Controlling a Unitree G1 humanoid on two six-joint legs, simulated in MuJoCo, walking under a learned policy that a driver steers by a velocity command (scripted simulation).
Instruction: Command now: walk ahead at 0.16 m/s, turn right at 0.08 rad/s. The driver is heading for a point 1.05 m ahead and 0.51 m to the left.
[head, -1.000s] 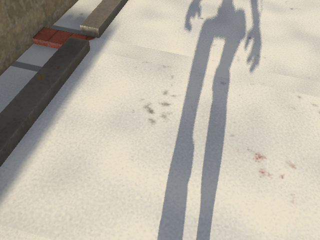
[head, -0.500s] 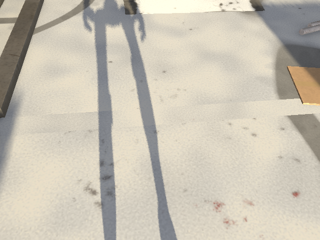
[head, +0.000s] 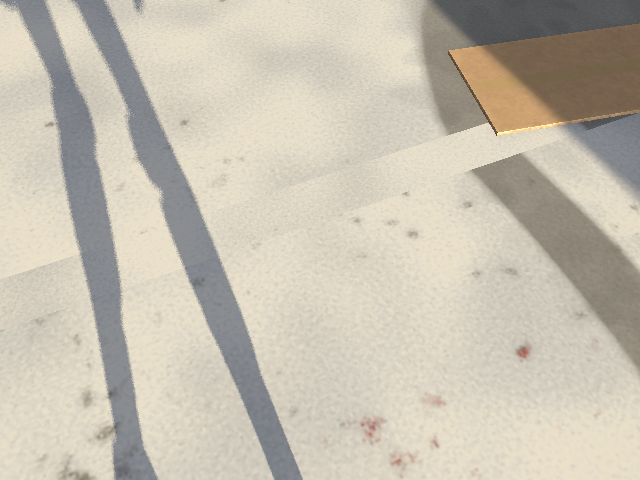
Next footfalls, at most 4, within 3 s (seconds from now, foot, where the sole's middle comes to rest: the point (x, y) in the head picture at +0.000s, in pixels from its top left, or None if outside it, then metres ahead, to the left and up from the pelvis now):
0.30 left None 0.14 0.17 -0.77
0.76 right None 0.19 -0.05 -0.77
1.18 left None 0.03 0.17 -0.77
1.60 right None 0.18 -0.01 -0.77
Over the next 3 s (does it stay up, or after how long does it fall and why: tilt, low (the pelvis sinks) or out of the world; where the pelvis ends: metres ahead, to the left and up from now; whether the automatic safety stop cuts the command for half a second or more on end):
stays up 0.32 0.22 0.00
